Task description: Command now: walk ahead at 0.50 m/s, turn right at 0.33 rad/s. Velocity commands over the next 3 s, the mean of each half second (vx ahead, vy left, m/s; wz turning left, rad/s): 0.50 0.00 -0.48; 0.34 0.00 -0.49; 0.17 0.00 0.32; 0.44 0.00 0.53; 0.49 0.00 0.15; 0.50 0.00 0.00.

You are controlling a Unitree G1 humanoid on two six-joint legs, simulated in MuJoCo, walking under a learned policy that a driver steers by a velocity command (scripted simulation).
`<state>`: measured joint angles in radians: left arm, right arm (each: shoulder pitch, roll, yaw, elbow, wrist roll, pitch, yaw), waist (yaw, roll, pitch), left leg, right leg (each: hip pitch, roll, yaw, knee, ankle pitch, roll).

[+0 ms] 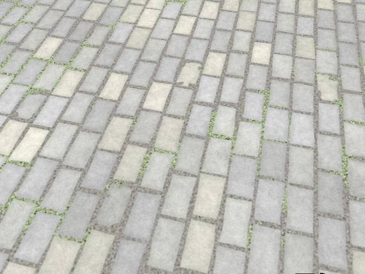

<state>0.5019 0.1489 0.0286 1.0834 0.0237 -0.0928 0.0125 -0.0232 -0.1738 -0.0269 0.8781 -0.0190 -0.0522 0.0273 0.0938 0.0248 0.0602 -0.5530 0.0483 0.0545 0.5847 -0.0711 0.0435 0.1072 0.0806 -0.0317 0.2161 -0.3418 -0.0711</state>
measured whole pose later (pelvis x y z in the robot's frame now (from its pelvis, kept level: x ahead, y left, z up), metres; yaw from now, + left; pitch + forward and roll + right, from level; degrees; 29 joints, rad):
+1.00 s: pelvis +0.47 -0.11 +0.01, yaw -31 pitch +1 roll +0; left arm 0.32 0.25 0.06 0.87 0.01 -0.03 0.02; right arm 0.12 -0.25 -0.04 0.79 -0.03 0.00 0.00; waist 0.04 0.05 0.08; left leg -0.63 0.07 0.01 0.80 -0.10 -0.02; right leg -0.08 0.16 0.06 0.32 -0.24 -0.13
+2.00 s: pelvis +0.75 -0.17 -0.01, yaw -1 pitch +3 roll +0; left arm 0.47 0.25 0.03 0.91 0.02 -0.07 0.01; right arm 0.02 -0.27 -0.04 0.65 -0.05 -0.01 0.08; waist 0.09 0.02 0.04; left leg -0.51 -0.02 0.08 0.58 -0.21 0.11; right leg 0.10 -0.08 -0.19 0.39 -0.48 0.04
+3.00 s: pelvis +1.30 -0.16 +0.00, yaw +2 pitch +1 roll -2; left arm 0.44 0.22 0.04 0.99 0.01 -0.08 -0.01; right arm 0.06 -0.23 -0.01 0.81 -0.03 -0.04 0.03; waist 0.07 0.04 0.04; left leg -0.54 0.07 0.05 0.58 -0.07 0.04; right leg 0.08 0.07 -0.06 0.21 -0.31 -0.04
